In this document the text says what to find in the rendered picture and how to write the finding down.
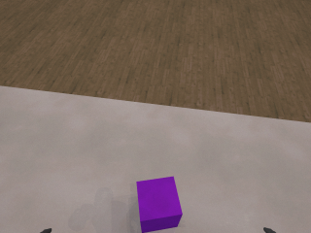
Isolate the carton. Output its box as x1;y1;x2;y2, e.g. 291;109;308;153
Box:
136;177;183;233

